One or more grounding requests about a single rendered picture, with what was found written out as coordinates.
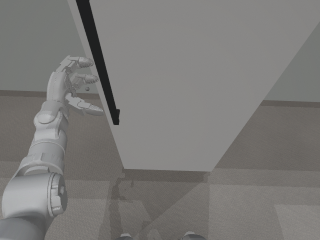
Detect fridge door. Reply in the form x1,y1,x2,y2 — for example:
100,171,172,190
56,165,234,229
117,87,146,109
67,0,320,172

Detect robot left upper arm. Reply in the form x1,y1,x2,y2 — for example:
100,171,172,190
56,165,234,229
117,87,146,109
0,172,68,240

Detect left robot shin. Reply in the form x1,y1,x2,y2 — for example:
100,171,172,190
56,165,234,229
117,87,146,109
120,233,131,237

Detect handle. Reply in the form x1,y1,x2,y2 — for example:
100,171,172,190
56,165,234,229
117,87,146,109
76,0,120,125

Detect robot left forearm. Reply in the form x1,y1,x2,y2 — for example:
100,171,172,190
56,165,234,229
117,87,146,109
1,100,70,218

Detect robot left hand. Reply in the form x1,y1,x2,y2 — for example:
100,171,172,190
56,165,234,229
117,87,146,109
46,55,104,116

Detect right robot shin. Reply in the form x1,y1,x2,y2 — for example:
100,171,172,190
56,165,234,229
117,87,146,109
184,231,195,236

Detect robot shin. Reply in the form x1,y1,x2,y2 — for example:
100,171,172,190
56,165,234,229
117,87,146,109
120,233,131,237
184,231,195,236

